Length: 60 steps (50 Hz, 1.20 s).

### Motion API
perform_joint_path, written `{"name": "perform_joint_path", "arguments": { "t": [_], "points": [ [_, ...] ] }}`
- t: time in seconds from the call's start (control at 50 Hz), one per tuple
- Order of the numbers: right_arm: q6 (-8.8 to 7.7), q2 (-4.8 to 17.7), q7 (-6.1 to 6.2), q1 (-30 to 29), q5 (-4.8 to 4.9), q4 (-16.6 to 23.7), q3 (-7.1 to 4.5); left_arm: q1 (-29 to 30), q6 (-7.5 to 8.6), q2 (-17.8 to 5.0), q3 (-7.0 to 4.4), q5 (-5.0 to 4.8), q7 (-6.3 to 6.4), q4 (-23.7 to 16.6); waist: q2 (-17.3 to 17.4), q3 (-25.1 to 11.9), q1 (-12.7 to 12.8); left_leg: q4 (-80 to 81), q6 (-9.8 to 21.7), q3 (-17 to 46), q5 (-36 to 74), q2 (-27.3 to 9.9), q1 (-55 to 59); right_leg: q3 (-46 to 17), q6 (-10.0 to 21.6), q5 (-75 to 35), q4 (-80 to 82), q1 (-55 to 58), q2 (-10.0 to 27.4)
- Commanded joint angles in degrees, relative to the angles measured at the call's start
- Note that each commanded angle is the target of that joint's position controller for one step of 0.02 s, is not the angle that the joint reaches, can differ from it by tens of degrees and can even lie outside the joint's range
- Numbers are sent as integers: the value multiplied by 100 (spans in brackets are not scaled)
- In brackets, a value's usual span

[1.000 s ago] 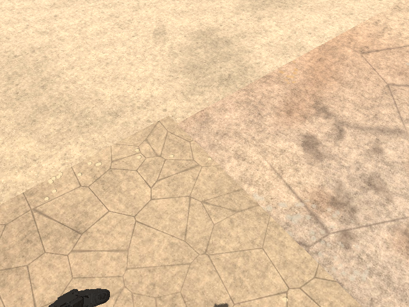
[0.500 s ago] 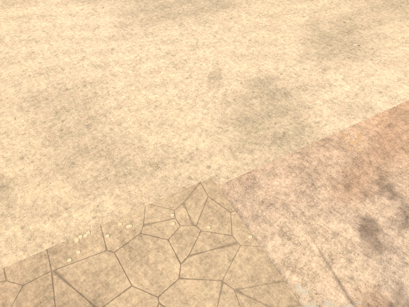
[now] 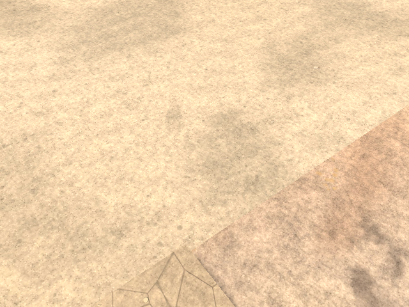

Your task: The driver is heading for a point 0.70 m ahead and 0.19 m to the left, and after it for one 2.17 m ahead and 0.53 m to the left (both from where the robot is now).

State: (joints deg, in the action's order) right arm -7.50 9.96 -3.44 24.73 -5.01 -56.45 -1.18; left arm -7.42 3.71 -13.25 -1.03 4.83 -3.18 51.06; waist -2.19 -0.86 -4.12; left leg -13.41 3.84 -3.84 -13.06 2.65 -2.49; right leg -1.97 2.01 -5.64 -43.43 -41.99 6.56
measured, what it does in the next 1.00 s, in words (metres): walks ahead, turning left: right foot, then left foot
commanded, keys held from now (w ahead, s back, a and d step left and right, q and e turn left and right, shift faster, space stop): w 0.14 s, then w+q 0.74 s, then q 0.12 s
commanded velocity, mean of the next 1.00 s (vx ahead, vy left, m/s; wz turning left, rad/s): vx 0.49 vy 0.00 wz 0.38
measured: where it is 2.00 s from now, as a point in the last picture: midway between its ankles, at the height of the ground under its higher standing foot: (151, 257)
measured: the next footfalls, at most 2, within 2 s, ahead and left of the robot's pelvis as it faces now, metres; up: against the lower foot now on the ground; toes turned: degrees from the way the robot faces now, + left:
right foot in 0.18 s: +0.31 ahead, -0.14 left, +0.00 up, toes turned -2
left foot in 0.82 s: +0.57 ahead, +0.16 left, +0.00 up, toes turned +21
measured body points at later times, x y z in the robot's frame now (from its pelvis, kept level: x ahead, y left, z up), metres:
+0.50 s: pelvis +0.29 -0.07 +0.00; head +0.30 -0.06 +0.45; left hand +0.21 +0.16 -0.15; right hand +0.43 -0.28 -0.14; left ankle +0.40 +0.13 -0.66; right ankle +0.27 -0.14 -0.75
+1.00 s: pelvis +0.56 +0.07 -0.02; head +0.57 +0.07 +0.43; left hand +0.59 +0.36 -0.13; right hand +0.66 -0.17 -0.16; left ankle +0.53 +0.14 -0.75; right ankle +0.59 -0.08 -0.67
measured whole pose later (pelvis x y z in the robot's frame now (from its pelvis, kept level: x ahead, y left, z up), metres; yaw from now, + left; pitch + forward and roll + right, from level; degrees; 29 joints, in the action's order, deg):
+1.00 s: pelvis +0.56 +0.07 -0.02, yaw +25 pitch +0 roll +2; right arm -8.4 13.1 -2.0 22.7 -1.9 -56.1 -3.2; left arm -10.2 6.0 -14.5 -1.7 5.0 -1.2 46.8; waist -1.5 0.7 -3.3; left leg -32.6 6.1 1.0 -16.9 7.7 -15.4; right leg -4.7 -0.2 26.2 -67.0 -27.2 3.8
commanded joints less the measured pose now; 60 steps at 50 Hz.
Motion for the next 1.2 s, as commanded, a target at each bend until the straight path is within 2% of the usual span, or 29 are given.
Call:
{"name": "perform_joint_path", "arguments": {
  "t": [0.02,0.06,0.08,0.1,0.12,0.16,0.18,0.2,0.22,0.24,0.26,0.28,0.32,0.36,0.46,0.58,0.72,0.82,0.84,0.86,0.88,0.9,0.94,0.96,0.98,1.02,1.1,1.16,1.2],
  "points": [
    [-34,810,-106,268,3,149,-99,715,2,-301,-14,-44,-40,-530,588,481,46,583,1170,679,1480,-1439,-446,274,50,-393,709,307,-222],
    [-10,835,-133,403,9,55,-92,914,-16,-378,-41,-91,-22,-657,649,569,72,564,1107,730,1567,-1591,-32,201,140,-175,1016,369,-294],
    [99,1176,163,209,667,76,-246,1215,-14,-467,-85,-400,-48,-805,672,923,71,571,546,386,1988,-1264,-299,811,24,-3,1179,780,-420],
    [137,1178,263,362,651,3,-220,1252,-6,-398,-74,-401,-25,-868,785,886,29,472,417,440,2260,-1343,-247,771,17,295,1207,1112,-478],
    [104,851,30,496,-122,-81,-78,1075,-14,-384,-43,-142,10,-792,644,424,193,412,792,919,2275,-1936,368,47,245,309,1087,1047,-360],
    [111,1030,-12,12,20,43,-234,504,41,-789,-221,-161,62,-644,549,287,613,-267,605,639,3077,-1736,1041,355,518,661,1712,1444,-535],
    [93,983,2,187,-1,19,-218,-33,136,-986,-322,-301,91,-495,403,-364,732,-1081,355,436,3573,-1348,549,364,775,397,1270,2959,-564],
    [47,423,60,1036,-56,-21,-63,-993,182,-1134,-324,-312,98,-258,-384,-1811,695,-2647,-2,319,2219,-719,-770,-344,1625,-730,655,5648,176],
    [-9,19,-100,1401,-118,99,124,-2412,184,-1122,-300,-293,128,45,-1529,-2739,1149,-4413,-334,339,-1749,348,-3118,-3210,2625,1014,1997,7939,1579],
    [61,654,-169,273,90,198,-108,-2995,234,-893,-304,-92,192,402,-535,-1652,1547,-5727,-30,1098,-1988,60,-4102,-3600,1812,2476,2611,7237,1377],
    [41,733,-72,-199,193,271,-183,-2218,307,-964,-336,-159,234,328,-322,-379,1240,-6153,153,1276,-1382,-325,-4327,-2893,1376,2990,2794,5668,1332],
    [13,815,65,-226,142,272,-210,-1587,292,-729,-286,-179,309,235,-123,2,961,-5989,215,1276,-908,-660,-3947,-2312,1333,2460,2979,4580,1261],
    [34,251,131,-357,17,331,-33,-1162,261,-158,-107,-134,371,189,120,6,560,-5830,233,1304,-212,-1003,-3369,-1424,1282,1078,3221,3735,1160],
    [103,143,44,-219,115,275,-33,-1045,327,60,-73,-82,404,140,108,51,375,-5691,191,1268,73,-1041,-3379,-744,1213,710,3488,3541,961],
    [176,328,-153,-867,166,522,-41,-1451,541,-56,-84,140,302,371,117,410,410,-4584,1,1209,1431,-1094,-4080,488,1252,-469,3673,3473,890],
    [399,400,-136,-1735,134,902,-50,-2021,577,-165,16,100,90,655,-70,597,537,-3336,-71,679,2437,-876,-3948,1246,1084,-1182,3622,3862,789],
    [391,491,-117,-2295,156,1189,-147,-2464,453,-442,-108,93,196,767,-116,814,640,-2976,62,426,956,-600,-4455,1517,966,-2157,3097,5824,1153],
    [104,1025,30,-1172,356,1065,-379,-2009,331,-1062,-348,89,305,503,-280,426,-59,-2187,456,-415,582,356,-1549,2097,575,-4654,963,4641,929],
    [-11,1214,187,-115,364,777,-479,-2476,348,-683,-234,259,255,455,128,-573,-92,-3207,1074,217,1714,272,1197,1947,64,-3696,-675,2682,716],
    [0,1386,325,1227,204,343,-540,-2323,382,-213,-19,411,8,285,1036,-1496,-635,-2338,2094,2493,1878,-861,3485,1664,-490,2162,-2686,467,-292],
    [13,1278,314,2271,58,-48,-475,-881,397,-447,-97,19,-262,-276,447,-1482,-1229,-1193,2087,3925,1567,-1471,3855,445,-298,4093,-3725,-646,-997],
    [-132,1508,336,1641,87,-8,-602,215,468,-294,-70,-206,-233,-740,427,-32,-1185,-933,1840,3742,1845,-1633,2686,-299,-149,3875,-3715,-1533,-650],
    [-235,803,204,361,323,121,-339,136,436,-575,-174,-65,103,-945,408,24,-245,-1104,1989,3033,2983,-1577,404,-612,-240,3759,-3273,-149,-227],
    [-239,555,124,-272,340,233,-210,-248,346,-186,-67,9,227,-898,128,160,324,-978,1813,2644,3186,-1444,-791,-582,-173,3462,-2668,613,-68],
    [-222,507,93,-784,358,492,-132,-577,249,-43,-9,69,321,-851,90,220,650,-678,1647,2329,3147,-1140,-1705,-496,-160,3041,-2153,1181,-137],
    [-292,934,47,-1554,298,880,-214,-905,180,-355,-68,-85,369,-932,265,140,982,-509,1226,1519,2897,-456,-3049,-33,-195,1817,-974,2363,-355],
    [-250,1176,-2,-858,101,873,-341,-501,160,-253,44,-279,261,-1011,228,344,576,-1293,812,1716,901,-16,-3711,37,-435,-1014,999,3283,-533],
    [-126,1018,-1,-172,275,857,-304,-405,172,-663,-61,-232,318,-937,144,397,382,-2506,720,2416,617,-191,-2519,-16,-519,-1029,1946,2885,-435],
    [-10,900,-27,52,438,890,-169,-950,292,-1062,-263,-292,385,-630,54,264,587,-3657,293,2529,1070,-16,-2157,154,-14,-1629,2747,3551,-242]
  ]
}}
Over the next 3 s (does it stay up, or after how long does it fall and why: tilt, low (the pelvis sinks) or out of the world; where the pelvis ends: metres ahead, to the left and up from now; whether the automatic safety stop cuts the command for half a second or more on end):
stays up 1.10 0.22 -0.08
